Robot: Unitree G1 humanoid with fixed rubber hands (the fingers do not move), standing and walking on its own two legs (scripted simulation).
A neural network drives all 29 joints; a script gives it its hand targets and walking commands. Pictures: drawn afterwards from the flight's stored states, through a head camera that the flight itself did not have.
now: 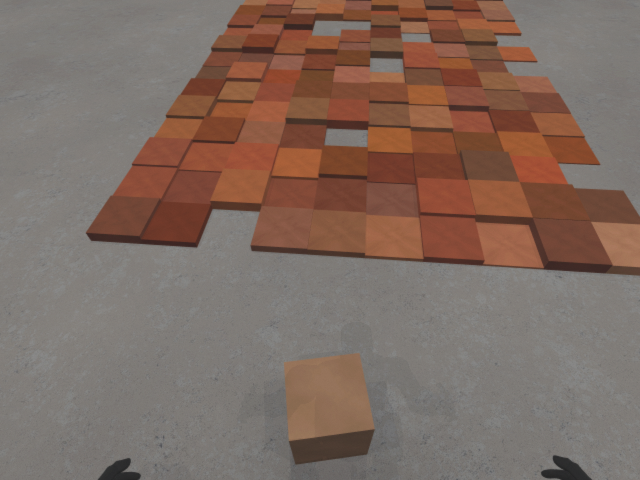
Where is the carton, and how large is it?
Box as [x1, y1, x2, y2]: [284, 353, 374, 464]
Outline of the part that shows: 359,353 284,362 288,435 296,464 366,454 374,428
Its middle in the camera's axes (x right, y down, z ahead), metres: +0.02 +0.47 +1.09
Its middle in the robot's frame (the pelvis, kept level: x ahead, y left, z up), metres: +0.41 +0.02 -0.66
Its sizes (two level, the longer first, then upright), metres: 0.210 0.200 0.250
